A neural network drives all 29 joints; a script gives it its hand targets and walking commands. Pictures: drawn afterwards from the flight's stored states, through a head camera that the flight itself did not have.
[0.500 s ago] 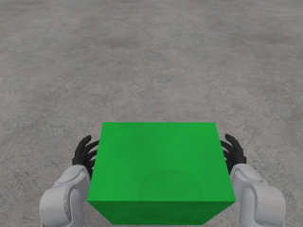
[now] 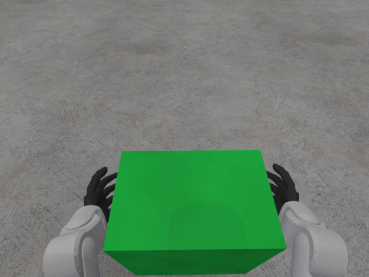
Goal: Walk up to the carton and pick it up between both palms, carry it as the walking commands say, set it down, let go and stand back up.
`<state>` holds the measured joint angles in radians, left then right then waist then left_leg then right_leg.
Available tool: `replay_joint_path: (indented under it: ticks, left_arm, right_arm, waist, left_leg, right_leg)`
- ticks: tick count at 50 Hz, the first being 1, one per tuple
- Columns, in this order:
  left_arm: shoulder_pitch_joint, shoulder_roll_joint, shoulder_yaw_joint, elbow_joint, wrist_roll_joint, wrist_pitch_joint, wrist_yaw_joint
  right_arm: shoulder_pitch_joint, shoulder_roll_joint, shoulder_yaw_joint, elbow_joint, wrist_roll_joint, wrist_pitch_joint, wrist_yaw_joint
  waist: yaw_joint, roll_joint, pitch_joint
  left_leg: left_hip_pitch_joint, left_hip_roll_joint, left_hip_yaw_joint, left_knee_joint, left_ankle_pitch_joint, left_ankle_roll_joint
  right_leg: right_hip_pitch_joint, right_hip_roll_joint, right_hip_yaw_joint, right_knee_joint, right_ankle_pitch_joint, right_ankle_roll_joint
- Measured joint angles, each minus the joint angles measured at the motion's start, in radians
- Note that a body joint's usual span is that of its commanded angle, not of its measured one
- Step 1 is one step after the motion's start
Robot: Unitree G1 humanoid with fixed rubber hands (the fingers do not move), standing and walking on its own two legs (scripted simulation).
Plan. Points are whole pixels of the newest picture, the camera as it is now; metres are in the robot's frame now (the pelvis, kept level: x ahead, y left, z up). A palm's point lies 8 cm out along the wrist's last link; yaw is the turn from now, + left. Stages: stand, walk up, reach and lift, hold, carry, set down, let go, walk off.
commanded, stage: carry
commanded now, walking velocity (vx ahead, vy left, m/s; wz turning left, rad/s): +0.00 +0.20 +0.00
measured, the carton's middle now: (190, 220) +0.24 -0.01 +0.02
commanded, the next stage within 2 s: none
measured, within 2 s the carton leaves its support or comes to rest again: neither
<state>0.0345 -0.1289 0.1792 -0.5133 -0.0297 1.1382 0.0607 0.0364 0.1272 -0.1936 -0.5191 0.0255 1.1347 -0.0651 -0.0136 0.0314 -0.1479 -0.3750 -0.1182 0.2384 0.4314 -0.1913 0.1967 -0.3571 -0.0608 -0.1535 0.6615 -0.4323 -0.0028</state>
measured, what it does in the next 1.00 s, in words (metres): steps to the left: right foot, then left foot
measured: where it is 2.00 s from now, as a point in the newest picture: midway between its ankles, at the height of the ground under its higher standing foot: outside the picture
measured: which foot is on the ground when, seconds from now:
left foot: down 0.00-0.02, up 0.04-0.28, down 0.30-0.58, up 0.60-0.82, down 0.84-1.00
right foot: up 0.00-0.00, down 0.02-0.32, up 0.34-0.56, down 0.58-0.86, up 0.88-1.00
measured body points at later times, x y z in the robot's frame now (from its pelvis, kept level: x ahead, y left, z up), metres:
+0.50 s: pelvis -0.04 +0.14 +0.00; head -0.03 +0.16 +0.45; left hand +0.21 +0.32 +0.07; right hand +0.22 -0.02 +0.08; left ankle +0.01 +0.24 -0.73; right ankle -0.06 +0.01 -0.69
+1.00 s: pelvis -0.07 +0.29 +0.01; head -0.07 +0.31 +0.45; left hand +0.17 +0.48 +0.07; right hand +0.18 +0.13 +0.08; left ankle -0.03 +0.38 -0.73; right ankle -0.09 +0.14 -0.68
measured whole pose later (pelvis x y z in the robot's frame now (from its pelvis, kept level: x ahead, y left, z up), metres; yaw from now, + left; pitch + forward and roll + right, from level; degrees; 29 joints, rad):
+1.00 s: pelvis -0.07 +0.29 +0.01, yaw +0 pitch +5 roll -1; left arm 0.02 -0.11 0.19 -0.51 -0.02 1.16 0.06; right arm 0.02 0.13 -0.18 -0.48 0.02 1.12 -0.07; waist 0.01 -0.03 -0.08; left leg -0.41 0.03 0.12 0.55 -0.22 0.05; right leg -0.49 -0.11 -0.10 0.92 -0.51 0.05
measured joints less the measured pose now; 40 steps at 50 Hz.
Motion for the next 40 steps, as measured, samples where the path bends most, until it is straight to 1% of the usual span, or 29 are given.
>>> replay_joint_path:
  ticks: [1,2,3,4,5,6,7,9,11,13,15,16,17,18,20,21,23,25,26,29,30,31,32,33,35,37,40]
  left_arm:
    - [-0.001,-0.001,-0.003,0.003,0.002,0.000,-0.001]
    - [-0.003,-0.001,-0.012,0.015,0.006,-0.004,-0.001]
    - [-0.003,-0.001,-0.014,0.019,0.010,0.001,0.000]
    - [0.007,-0.001,-0.010,0.018,0.012,0.007,0.000]
    - [0.022,-0.003,-0.004,0.014,0.012,0.007,0.000]
    - [0.035,-0.005,0.000,0.011,0.010,0.004,0.000]
    - [0.042,-0.006,0.001,0.010,0.009,-0.001,0.000]
    - [0.034,-0.005,-0.008,0.002,0.009,-0.009,0.002]
    - [0.013,-0.002,-0.017,-0.011,0.012,-0.008,0.005]
    - [-0.003,-0.001,-0.021,-0.016,0.017,-0.007,0.006]
    - [-0.008,0.000,-0.025,-0.022,0.019,-0.006,0.006]
    - [-0.010,0.006,-0.021,-0.022,0.017,-0.006,0.006]
    - [-0.009,0.017,-0.011,-0.020,0.011,0.000,0.005]
    - [-0.003,0.029,-0.002,-0.019,0.004,0.006,0.003]
    - [0.004,0.042,0.003,-0.012,-0.004,0.015,0.002]
    - [0.002,0.040,0.004,-0.007,-0.006,0.016,0.003]
    - [-0.004,0.020,0.011,-0.007,-0.008,0.011,0.003]
    - [-0.010,-0.001,0.016,-0.015,-0.006,0.000,0.004]
    - [-0.012,-0.003,0.014,-0.019,-0.005,-0.006,0.003]
    - [-0.019,0.002,0.010,-0.021,0.000,-0.013,-0.004]
    - [-0.019,-0.002,0.004,-0.007,0.005,-0.020,-0.005]
    - [-0.016,-0.001,-0.005,0.010,0.013,-0.018,-0.005]
    - [-0.012,0.000,-0.011,0.025,0.019,-0.011,-0.005]
    - [-0.005,0.000,-0.013,0.035,0.022,-0.004,-0.005]
    - [0.014,-0.002,-0.008,0.034,0.020,0.001,-0.007]
    - [0.021,-0.003,-0.005,0.017,0.018,-0.001,-0.007]
    - [0.000,-0.001,-0.010,-0.008,0.019,-0.005,-0.006]
  right_arm:
    - [0.003,-0.005,0.001,-0.001,0.001,0.000,0.000]
    - [0.010,-0.017,0.004,0.001,0.002,-0.001,-0.001]
    - [0.019,-0.023,0.010,0.008,0.003,-0.004,-0.002]
    - [0.023,-0.026,0.019,0.018,0.005,-0.004,-0.005]
    - [0.021,-0.026,0.026,0.028,0.005,-0.001,-0.008]
    - [0.016,-0.024,0.030,0.034,0.004,0.004,-0.009]
    - [0.012,-0.023,0.029,0.033,0.003,0.009,-0.009]
    - [0.005,-0.023,0.018,0.020,0.011,0.006,-0.009]
    - [-0.001,-0.026,0.008,0.007,0.021,-0.006,-0.007]
    - [-0.009,-0.036,0.008,0.003,0.026,-0.014,-0.006]
    - [-0.015,-0.047,0.012,-0.004,0.027,-0.009,-0.006]
    - [-0.018,-0.039,0.013,0.002,0.025,-0.013,-0.006]
    - [-0.020,-0.020,0.015,0.016,0.019,-0.019,-0.009]
    - [-0.021,0.000,0.016,0.029,0.012,-0.020,-0.012]
    - [-0.013,0.004,0.031,0.041,-0.001,-0.020,-0.014]
    - [-0.008,0.003,0.033,0.040,-0.004,-0.020,-0.014]
    - [-0.003,0.003,0.023,0.026,-0.002,-0.021,-0.012]
    - [-0.004,0.003,0.009,0.010,0.003,-0.028,-0.004]
    - [-0.006,0.002,0.004,0.004,0.005,-0.031,-0.001]
    - [-0.009,0.001,0.006,-0.004,0.001,-0.037,0.002]
    - [-0.008,-0.010,0.006,0.003,0.000,-0.036,0.003]
    - [0.002,-0.021,0.010,0.013,0.000,-0.033,0.006]
    - [0.014,-0.027,0.015,0.023,-0.003,-0.027,0.006]
    - [0.022,-0.030,0.019,0.029,-0.005,-0.019,0.003]
    - [0.018,-0.028,0.023,0.033,-0.005,0.002,-0.006]
    - [0.002,-0.021,0.017,0.024,-0.001,0.013,-0.009]
    - [-0.015,-0.026,0.010,0.001,0.011,0.005,-0.008]
  waist:
    - [0.001,0.005,0.001]
    - [0.005,0.021,0.006]
    - [0.017,0.016,0.008]
    - [0.029,0.001,0.003]
    - [0.035,-0.016,0.000]
    - [0.034,-0.031,-0.003]
    - [0.029,-0.043,-0.004]
    - [0.019,-0.061,0.004]
    - [0.016,-0.073,0.017]
    - [0.016,-0.081,0.028]
    - [0.009,-0.070,0.034]
    - [0.004,-0.080,0.039]
    - [0.004,-0.102,0.045]
    - [0.005,-0.111,0.049]
    - [0.008,-0.095,0.054]
    - [0.012,-0.086,0.058]
    - [0.022,-0.069,0.066]
    - [0.027,-0.057,0.070]
    - [0.028,-0.053,0.069]
    - [0.030,-0.049,0.053]
    - [0.031,-0.021,0.048]
    - [0.028,0.001,0.038]
    - [0.024,0.009,0.027]
    - [0.019,0.009,0.020]
    - [0.014,-0.004,0.018]
    - [0.009,-0.024,0.020]
    - [0.005,-0.053,0.026]
  left_leg:
    - [-0.006,-0.003,0.003,0.012,-0.004,-0.037]
    - [-0.025,0.011,-0.008,0.071,-0.034,-0.110]
    - [-0.058,0.024,-0.032,0.193,-0.093,-0.170]
    - [-0.096,0.035,-0.070,0.323,-0.141,-0.197]
    - [-0.123,0.052,-0.107,0.429,-0.162,-0.210]
    - [-0.135,0.075,-0.138,0.481,-0.166,-0.213]
    - [-0.141,0.102,-0.163,0.494,-0.168,-0.215]
    - [-0.138,0.156,-0.190,0.450,-0.181,-0.221]
    - [-0.119,0.193,-0.197,0.364,-0.189,-0.227]
    - [-0.079,0.209,-0.179,0.253,-0.156,-0.232]
    - [-0.021,0.213,-0.149,0.121,-0.080,-0.234]
    - [-0.014,0.197,-0.135,0.100,-0.023,-0.230]
    - [-0.016,0.176,-0.119,0.112,-0.015,-0.220]
    - [-0.021,0.169,-0.110,0.126,-0.025,-0.210]
    - [-0.035,0.174,-0.114,0.140,-0.042,-0.191]
    - [-0.041,0.175,-0.116,0.138,-0.041,-0.182]
    - [-0.048,0.172,-0.114,0.130,-0.027,-0.171]
    - [-0.055,0.158,-0.103,0.128,-0.021,-0.151]
    - [-0.059,0.149,-0.096,0.131,-0.020,-0.142]
    - [-0.073,0.113,-0.060,0.163,-0.034,-0.118]
    - [-0.084,0.120,-0.063,0.193,-0.057,-0.118]
    - [-0.101,0.124,-0.078,0.240,-0.107,-0.130]
    - [-0.125,0.122,-0.098,0.311,-0.158,-0.141]
    - [-0.147,0.122,-0.119,0.387,-0.182,-0.150]
    - [-0.161,0.137,-0.145,0.471,-0.179,-0.167]
    - [-0.147,0.162,-0.163,0.443,-0.164,-0.184]
    - [-0.095,0.189,-0.173,0.308,-0.158,-0.200]
  right_leg:
    - [0.043,-0.002,-0.018,-0.099,0.070,-0.006]
    - [0.062,0.003,-0.031,-0.137,0.131,-0.004]
    - [0.064,0.000,-0.028,-0.138,0.144,0.000]
    - [0.060,-0.005,-0.015,-0.134,0.140,0.004]
    - [0.060,-0.012,-0.001,-0.136,0.135,0.009]
    - [0.063,-0.020,0.009,-0.143,0.134,0.016]
    - [0.064,-0.032,0.012,-0.148,0.136,0.024]
    - [0.060,-0.061,0.011,-0.148,0.140,0.041]
    - [0.049,-0.092,0.015,-0.136,0.142,0.062]
    - [0.037,-0.123,0.026,-0.123,0.145,0.090]
    - [0.026,-0.147,0.033,-0.100,0.141,0.121]
    - [0.016,-0.169,0.042,-0.076,0.133,0.132]
    - [0.002,-0.189,0.061,-0.045,0.115,0.125]
    - [-0.019,-0.185,0.073,0.006,0.066,0.114]
    - [-0.060,-0.136,0.073,0.126,-0.057,0.097]
    - [-0.081,-0.109,0.069,0.181,-0.089,0.087]
    - [-0.110,-0.064,0.053,0.247,-0.105,0.066]
    - [-0.111,-0.033,0.034,0.229,-0.079,0.049]
    - [-0.099,-0.021,0.025,0.193,-0.056,0.042]
    - [-0.022,-0.003,0.006,-0.007,0.051,0.016]
    - [-0.018,0.005,0.003,-0.023,0.080,-0.001]
    - [-0.016,0.008,0.000,-0.025,0.096,-0.010]
    - [-0.012,0.003,-0.003,-0.033,0.107,-0.012]
    - [-0.003,-0.004,-0.003,-0.050,0.117,-0.008]
    - [0.015,-0.021,0.009,-0.088,0.142,0.008]
    - [0.017,-0.043,0.022,-0.110,0.164,0.028]
    - [0.001,-0.081,0.029,-0.109,0.177,0.061]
